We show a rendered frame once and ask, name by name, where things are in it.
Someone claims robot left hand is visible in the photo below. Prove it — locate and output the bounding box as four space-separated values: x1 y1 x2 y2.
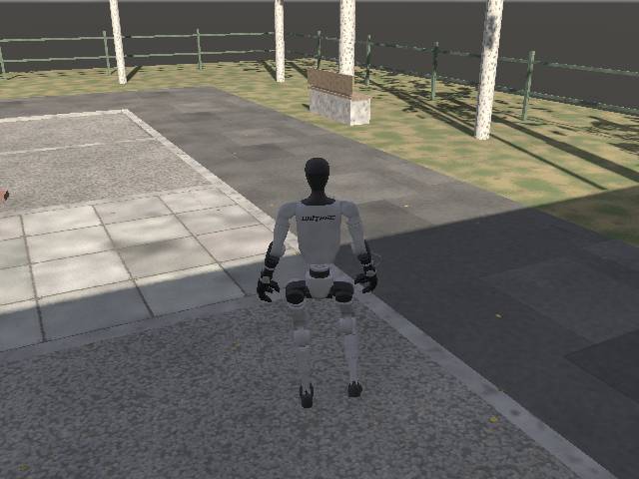
257 279 280 302

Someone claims robot right forearm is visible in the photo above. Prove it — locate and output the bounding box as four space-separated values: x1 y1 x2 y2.
357 240 376 277

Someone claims humanoid robot head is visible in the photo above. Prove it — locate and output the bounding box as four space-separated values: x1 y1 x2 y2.
301 158 335 206

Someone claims robot right hand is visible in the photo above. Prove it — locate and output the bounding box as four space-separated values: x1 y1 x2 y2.
354 273 377 293

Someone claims robot right upper arm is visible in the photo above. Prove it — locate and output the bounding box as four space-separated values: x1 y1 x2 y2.
339 201 367 255

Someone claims right robot shin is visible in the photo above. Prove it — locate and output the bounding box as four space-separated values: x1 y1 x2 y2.
343 317 358 385

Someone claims robot left upper arm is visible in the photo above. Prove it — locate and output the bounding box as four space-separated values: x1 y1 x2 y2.
270 202 298 257

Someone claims robot left forearm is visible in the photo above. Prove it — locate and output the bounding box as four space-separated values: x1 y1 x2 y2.
260 242 280 283

